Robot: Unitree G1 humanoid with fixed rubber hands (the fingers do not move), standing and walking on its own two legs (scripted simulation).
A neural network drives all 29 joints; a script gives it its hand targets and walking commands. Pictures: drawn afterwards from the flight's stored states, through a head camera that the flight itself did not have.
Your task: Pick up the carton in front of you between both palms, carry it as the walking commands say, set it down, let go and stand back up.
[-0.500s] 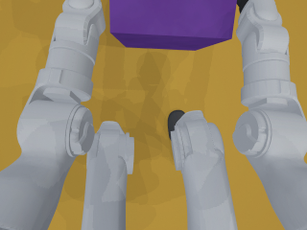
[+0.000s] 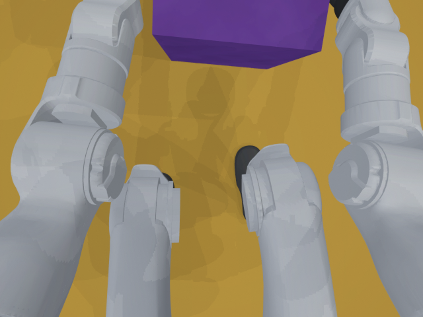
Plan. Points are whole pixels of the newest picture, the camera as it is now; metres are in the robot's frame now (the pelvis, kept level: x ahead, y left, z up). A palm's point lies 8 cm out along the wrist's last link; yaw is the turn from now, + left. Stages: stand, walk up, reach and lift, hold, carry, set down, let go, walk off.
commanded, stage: set down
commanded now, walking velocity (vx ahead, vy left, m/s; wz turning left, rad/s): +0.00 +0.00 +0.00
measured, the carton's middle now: out of the picture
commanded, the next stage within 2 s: let go in 1.84 s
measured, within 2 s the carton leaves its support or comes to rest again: neither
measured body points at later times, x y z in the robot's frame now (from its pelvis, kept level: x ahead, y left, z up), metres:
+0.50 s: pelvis +0.00 +0.00 -0.01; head +0.38 -0.04 +0.21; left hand +0.59 +0.04 -0.20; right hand +0.52 -0.27 -0.20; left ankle +0.09 +0.11 -0.35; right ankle +0.12 -0.13 -0.35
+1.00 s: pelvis -0.01 -0.01 +0.00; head +0.36 -0.05 +0.24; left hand +0.61 +0.07 -0.14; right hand +0.54 -0.30 -0.14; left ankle +0.09 +0.11 -0.35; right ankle +0.12 -0.13 -0.35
